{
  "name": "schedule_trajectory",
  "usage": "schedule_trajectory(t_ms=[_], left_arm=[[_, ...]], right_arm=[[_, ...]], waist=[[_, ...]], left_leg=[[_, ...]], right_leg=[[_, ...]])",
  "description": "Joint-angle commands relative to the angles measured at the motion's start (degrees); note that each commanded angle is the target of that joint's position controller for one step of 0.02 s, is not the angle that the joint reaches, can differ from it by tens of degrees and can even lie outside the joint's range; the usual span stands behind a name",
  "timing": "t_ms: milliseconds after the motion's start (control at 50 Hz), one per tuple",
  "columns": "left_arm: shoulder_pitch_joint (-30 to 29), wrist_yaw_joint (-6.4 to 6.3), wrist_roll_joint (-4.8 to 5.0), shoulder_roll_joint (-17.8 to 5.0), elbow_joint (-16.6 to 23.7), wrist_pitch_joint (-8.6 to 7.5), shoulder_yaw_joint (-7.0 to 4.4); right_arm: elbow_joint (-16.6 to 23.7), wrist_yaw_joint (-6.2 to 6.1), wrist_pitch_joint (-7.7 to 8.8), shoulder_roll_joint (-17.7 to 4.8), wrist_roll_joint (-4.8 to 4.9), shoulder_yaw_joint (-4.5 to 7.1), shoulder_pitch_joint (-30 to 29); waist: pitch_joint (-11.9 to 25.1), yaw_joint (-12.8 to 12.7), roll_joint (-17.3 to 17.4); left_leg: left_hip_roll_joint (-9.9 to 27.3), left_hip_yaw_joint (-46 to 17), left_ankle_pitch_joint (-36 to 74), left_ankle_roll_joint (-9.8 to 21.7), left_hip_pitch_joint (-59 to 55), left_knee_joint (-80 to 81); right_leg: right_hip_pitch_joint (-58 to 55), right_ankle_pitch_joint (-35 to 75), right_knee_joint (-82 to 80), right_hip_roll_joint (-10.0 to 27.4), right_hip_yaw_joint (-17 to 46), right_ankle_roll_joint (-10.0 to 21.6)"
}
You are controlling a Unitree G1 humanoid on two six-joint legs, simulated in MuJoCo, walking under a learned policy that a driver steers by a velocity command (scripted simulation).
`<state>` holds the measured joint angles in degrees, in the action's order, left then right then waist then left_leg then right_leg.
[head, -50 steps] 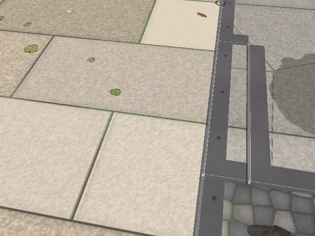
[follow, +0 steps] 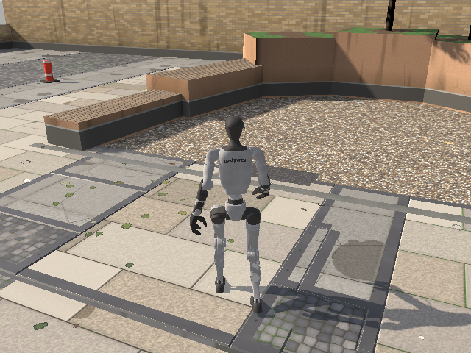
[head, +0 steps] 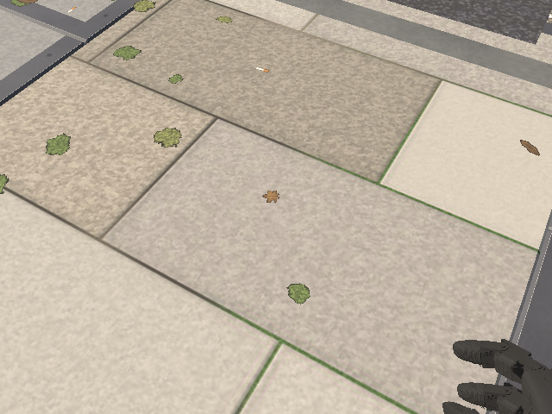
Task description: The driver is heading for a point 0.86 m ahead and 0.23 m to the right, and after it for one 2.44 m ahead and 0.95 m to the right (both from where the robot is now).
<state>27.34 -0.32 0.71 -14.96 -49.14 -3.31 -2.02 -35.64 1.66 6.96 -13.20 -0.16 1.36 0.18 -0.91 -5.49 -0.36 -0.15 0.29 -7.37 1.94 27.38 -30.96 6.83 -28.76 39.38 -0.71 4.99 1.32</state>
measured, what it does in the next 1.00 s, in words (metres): walks ahead, turning right: right foot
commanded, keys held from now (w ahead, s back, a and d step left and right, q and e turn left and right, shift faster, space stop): w+e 0.78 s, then w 0.02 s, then w+q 0.20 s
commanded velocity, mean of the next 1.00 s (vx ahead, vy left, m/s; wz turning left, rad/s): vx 0.50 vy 0.00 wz -0.45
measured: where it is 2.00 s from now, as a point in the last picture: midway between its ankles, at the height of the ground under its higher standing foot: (419, 234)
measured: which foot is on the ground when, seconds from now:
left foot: down 0.00-0.48, up 0.50-1.00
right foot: up 0.00-0.46, down 0.48-1.00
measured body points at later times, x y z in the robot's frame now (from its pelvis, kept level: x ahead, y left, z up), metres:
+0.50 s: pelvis +0.24 -0.06 -0.01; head +0.27 -0.08 +0.44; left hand +0.52 +0.11 -0.08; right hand +0.19 -0.35 -0.14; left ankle +0.11 +0.12 -0.71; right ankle +0.33 -0.18 -0.73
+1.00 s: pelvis +0.51 -0.15 +0.01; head +0.53 -0.17 +0.45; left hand +0.68 +0.09 -0.10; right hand +0.59 -0.46 -0.07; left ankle +0.68 -0.12 -0.72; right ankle +0.33 -0.18 -0.72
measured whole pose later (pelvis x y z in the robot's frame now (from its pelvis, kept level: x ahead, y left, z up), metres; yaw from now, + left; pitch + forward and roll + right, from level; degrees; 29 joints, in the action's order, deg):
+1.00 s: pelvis +0.51 -0.15 +0.01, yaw -28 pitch +3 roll -1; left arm 21.2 -0.5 0.7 -16.8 -42.3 -2.8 -3.8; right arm -40.9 2.6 6.2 -15.5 0.4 2.2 3.1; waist 0.3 -3.9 1.5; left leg -0.2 0.6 -1.3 2.8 29.4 -28.5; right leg -0.2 -24.0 21.8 -4.5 7.6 3.4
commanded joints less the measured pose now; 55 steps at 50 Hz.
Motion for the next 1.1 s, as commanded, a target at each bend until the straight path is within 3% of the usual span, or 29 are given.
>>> schedule_trajectory(t_ms=[20,40,60,80,120,180,280,380,440,480,500,520,540,560,580,600,640,680,740,820,880,940,980,1000,1020,1040,1060,1080,1100], left_arm=[[0.21,-0.27,2.38,-6.84,6.17,-2.00,-1.21],[-4.99,-0.35,2.17,-8.10,7.46,-1.63,-1.78],[-6.89,-0.43,1.40,-7.22,7.60,-1.09,-1.89],[-7.01,-0.27,0.88,-6.23,7.85,-0.50,-2.13],[-5.71,0.16,1.06,-3.89,7.74,0.86,-2.06],[-8.52,0.07,0.51,-3.39,9.51,1.70,-2.23],[-17.05,1.70,0.36,-2.46,12.20,1.06,-1.66],[-25.32,3.36,0.55,-3.03,16.69,1.14,-1.52],[-23.68,3.66,0.28,-5.07,18.05,1.52,-2.57],[-8.68,2.95,0.36,-9.87,14.35,1.83,-5.56],[-0.13,1.65,0.55,-15.77,12.83,2.32,-7.60],[-3.22,1.80,0.54,-20.84,14.28,1.42,-7.57],[-1.76,2.36,0.38,-15.19,15.30,0.48,-6.09],[-3.57,2.51,-0.02,-12.45,14.69,-0.18,-5.19],[-7.15,2.43,0.28,-10.81,15.16,-0.35,-4.66],[-10.95,2.26,-0.02,-9.22,15.99,-0.28,-4.16],[-13.70,1.84,-0.75,-8.16,17.09,-0.48,-3.65],[-12.81,1.20,-0.40,-8.89,16.28,-0.86,-3.82],[-9.81,0.10,0.08,-9.87,14.66,-0.71,-4.14],[-7.41,-0.46,0.37,-9.65,12.73,-0.48,-4.01],[-4.82,-0.24,0.27,-9.45,10.59,-0.66,-3.83],[-3.93,-0.29,0.06,-10.02,9.06,-0.21,-4.02],[-5.32,-0.46,-0.03,-10.72,8.79,0.22,-4.19],[-6.45,-0.58,-0.14,-10.60,8.93,0.46,-4.04],[-7.32,-0.78,-0.59,-9.64,9.61,0.52,-3.45],[-3.02,-0.75,-1.30,-6.50,11.03,-0.10,-2.33],[-1.21,-0.49,-1.04,-5.15,11.08,-1.12,-1.62],[-5.82,0.09,0.09,-8.96,12.14,-2.16,-2.18],[-11.63,0.48,0.77,-9.38,13.42,-2.91,-2.13]], right_arm=[[-1.91,-0.90,-0.75,-10.67,-0.06,4.32,23.28],[-1.91,-1.00,-0.79,-8.31,0.59,3.47,19.54],[-1.98,-0.73,-0.72,-6.64,0.35,2.84,15.68],[-2.24,-0.52,-0.56,-5.57,-0.09,2.70,12.98],[-3.17,-0.45,0.13,-5.44,-0.51,3.03,10.75],[-5.13,-0.86,0.82,-7.29,-0.69,3.88,11.24],[-7.46,-1.85,-0.07,-10.13,-0.42,4.58,13.15],[-9.52,-2.03,-1.68,-13.12,1.01,5.55,16.58],[-9.85,-2.23,-2.80,-15.25,1.78,6.21,16.03],[-9.54,-2.53,-3.54,-14.64,2.11,5.87,15.27],[-8.16,-2.59,-3.13,-11.18,0.30,4.48,16.56],[-4.72,-1.83,-1.30,-4.19,-1.11,2.17,20.42],[-4.35,-1.17,0.50,-10.01,1.23,3.19,13.50],[-3.05,-0.91,1.23,-11.31,2.68,3.54,9.91],[-3.51,-1.38,1.50,-10.42,1.60,3.21,9.78],[-4.07,-1.82,1.30,-10.65,0.24,3.56,10.13],[-4.32,-1.69,-0.10,-10.45,-0.18,3.92,11.74],[-4.28,-1.84,-1.11,-9.04,-0.77,3.62,11.09],[-2.67,-1.96,-1.40,-7.40,-0.88,2.90,4.76],[-1.70,-0.75,-0.70,-6.12,-0.03,2.04,-1.63],[-0.93,0.24,-0.08,-6.89,0.48,2.01,-4.40],[0.10,0.93,0.18,-8.01,0.73,2.25,-5.09],[-0.58,1.10,0.25,-9.06,0.85,2.80,-1.10],[-2.24,0.95,0.27,-10.25,0.68,3.62,4.68],[-4.10,0.81,0.22,-12.38,0.28,4.48,13.21],[-4.64,0.69,0.13,-17.05,-0.42,5.54,20.94],[-6.30,1.15,-0.39,-16.01,1.31,5.53,23.67],[-5.68,1.04,-0.71,-12.65,2.30,4.47,21.23],[-4.45,0.66,-1.25,-11.04,1.53,4.00,18.21]], waist=[[17.58,11.54,12.06],[10.03,10.83,7.83],[6.18,8.68,4.24],[3.72,6.66,5.67],[1.90,4.46,7.16],[0.09,3.95,4.51],[-1.73,6.67,3.02],[-4.20,9.51,2.90],[-1.59,7.22,5.11],[6.91,-0.98,3.67],[12.26,-3.62,-5.15],[18.07,3.53,-17.40],[20.68,-1.47,-8.90],[12.93,-0.79,-6.86],[9.09,1.77,-1.80],[6.61,4.13,-0.97],[5.81,6.64,-2.24],[4.83,6.98,-1.65],[2.56,5.03,-2.32],[1.43,2.20,-4.91],[-0.11,0.22,-5.36],[-1.46,0.18,-6.07],[0.04,2.47,-6.69],[3.83,5.57,-5.88],[10.34,9.52,-3.95],[19.11,9.62,6.88],[21.04,9.34,18.53],[14.06,10.29,11.84],[7.91,10.38,6.28]], left_leg=[[23.85,-37.55,-11.86,13.15,-45.80,12.10],[21.89,-28.35,-10.11,11.02,-37.16,13.32],[19.04,-22.19,-5.16,9.96,-29.15,15.41],[16.91,-17.29,-2.34,9.60,-23.67,17.56],[15.04,-10.50,1.85,9.38,-17.25,21.13],[15.54,-4.27,9.58,10.12,-16.57,22.72],[14.62,4.05,11.13,8.46,-19.97,22.58],[17.48,6.90,10.49,6.83,-28.03,20.36],[17.66,9.66,29.65,4.89,-31.16,11.77],[13.73,13.24,40.69,2.06,-25.81,-9.37],[10.73,13.56,19.32,-1.00,-9.83,-28.83],[-1.23,4.03,-26.99,-3.83,13.00,-45.99],[0.34,-5.65,-25.22,-2.56,18.69,-50.48],[2.48,-4.93,-19.60,-1.20,22.29,-48.71],[5.05,-4.92,-14.66,-0.72,19.51,-43.93],[6.69,-4.90,-11.75,-1.05,15.32,-39.28],[7.41,-4.96,-8.78,-2.04,9.78,-35.40],[6.59,-4.01,-6.18,-3.80,9.22,-31.11],[4.92,-3.78,2.84,-5.42,10.87,-19.56],[2.38,-2.93,13.58,-5.11,6.47,-4.29],[2.66,-2.65,14.73,-3.25,6.74,-0.88],[2.51,-1.85,7.07,0.01,9.64,1.35],[0.61,0.28,2.40,2.42,4.26,2.60],[-1.52,2.16,3.65,4.08,-4.00,4.15],[1.21,-1.57,7.16,6.90,-17.40,2.55],[13.07,-21.85,7.06,14.77,-38.51,2.38],[19.75,-43.66,-4.83,20.68,-47.93,11.66],[18.90,-43.02,-14.62,17.83,-44.51,14.15],[16.78,-35.63,-13.40,15.57,-37.19,14.79]], right_leg=[[38.93,-2.50,35.61,1.74,3.86,0.38],[39.89,3.28,35.36,3.76,2.11,0.32],[36.93,7.53,33.57,5.73,1.44,-0.09],[34.59,10.23,31.15,7.21,1.41,-0.34],[30.39,12.93,30.19,8.35,0.80,-0.81],[33.53,18.20,27.10,8.83,1.75,-1.72],[33.52,30.71,10.88,8.22,-1.06,-1.25],[34.37,25.92,1.35,7.43,-5.08,1.24],[27.42,17.06,-1.07,3.38,-9.65,4.22],[5.65,19.92,-6.32,-3.09,-12.59,7.76],[-12.05,22.61,-7.64,6.01,2.42,11.73],[-26.21,10.67,-16.99,18.40,36.33,22.04],[-26.92,7.66,-22.87,19.83,40.68,21.02],[-21.55,12.37,-22.59,18.45,32.40,18.49],[-13.36,18.30,-21.93,15.83,25.41,16.53],[-6.04,24.17,-22.33,13.65,20.27,15.18],[0.95,29.98,-24.78,11.42,16.72,15.13],[4.07,34.60,-25.80,10.21,13.49,15.63],[4.89,33.95,-26.07,8.22,10.80,14.17],[4.47,26.91,-25.69,7.02,9.13,11.48],[-0.05,26.51,-24.16,9.94,10.33,11.28],[-7.62,32.59,-21.87,13.27,11.39,10.47],[-9.72,45.90,-17.65,12.97,9.26,8.96],[-9.48,56.49,-11.13,10.70,6.40,7.78],[-4.63,57.64,0.00,8.05,3.52,6.03],[13.28,38.04,20.17,1.23,0.12,2.08],[29.68,-0.75,33.99,-5.25,0.18,-0.97],[37.08,-0.21,37.74,-1.34,3.94,-0.27],[38.05,4.33,36.31,1.04,2.75,0.14]])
